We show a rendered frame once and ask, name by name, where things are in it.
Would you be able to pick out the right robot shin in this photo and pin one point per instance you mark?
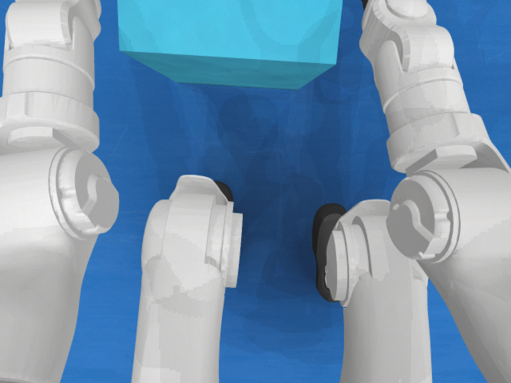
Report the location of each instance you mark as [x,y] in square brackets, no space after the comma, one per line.
[375,207]

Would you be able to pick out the robot left upper arm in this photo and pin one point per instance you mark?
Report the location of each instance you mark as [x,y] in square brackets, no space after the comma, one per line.
[54,203]

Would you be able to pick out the right robot forearm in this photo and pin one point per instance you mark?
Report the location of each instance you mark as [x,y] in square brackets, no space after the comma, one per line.
[421,91]

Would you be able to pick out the left robot forearm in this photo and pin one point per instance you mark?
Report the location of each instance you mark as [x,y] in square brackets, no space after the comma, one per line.
[48,82]

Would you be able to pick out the left robot foot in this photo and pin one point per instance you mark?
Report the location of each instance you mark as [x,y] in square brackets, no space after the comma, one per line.
[225,190]

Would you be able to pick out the carton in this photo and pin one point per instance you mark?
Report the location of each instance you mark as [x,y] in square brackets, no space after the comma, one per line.
[271,44]

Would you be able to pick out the robot right upper arm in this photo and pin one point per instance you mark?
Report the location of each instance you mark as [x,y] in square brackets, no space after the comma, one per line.
[456,223]

